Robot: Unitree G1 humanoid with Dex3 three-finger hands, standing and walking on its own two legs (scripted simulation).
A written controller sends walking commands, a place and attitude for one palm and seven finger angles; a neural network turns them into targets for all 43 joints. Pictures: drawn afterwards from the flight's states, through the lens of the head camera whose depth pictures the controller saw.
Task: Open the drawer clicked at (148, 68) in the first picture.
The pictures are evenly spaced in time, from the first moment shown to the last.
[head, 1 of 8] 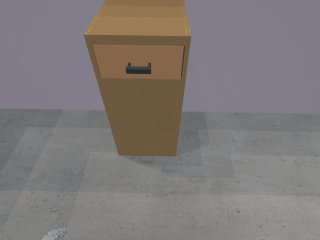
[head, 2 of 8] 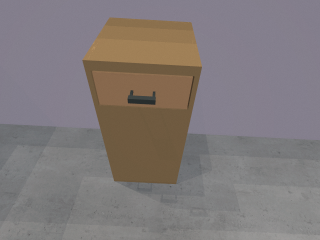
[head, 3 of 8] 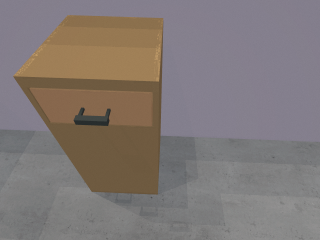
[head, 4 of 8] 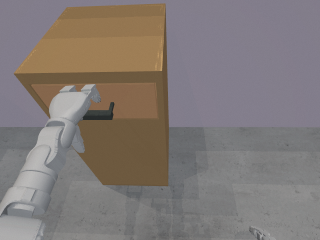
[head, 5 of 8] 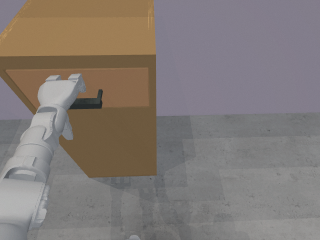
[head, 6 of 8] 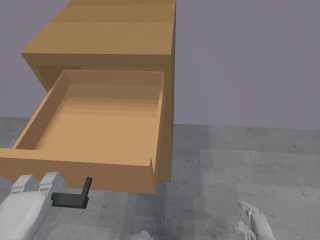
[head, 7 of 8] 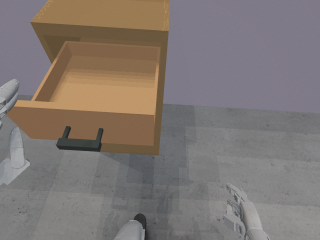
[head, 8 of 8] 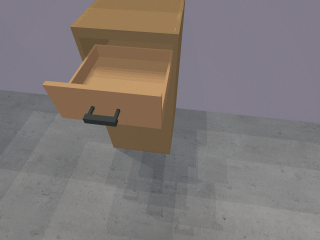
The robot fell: no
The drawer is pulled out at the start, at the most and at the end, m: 0.00 0.30 0.29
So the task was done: yes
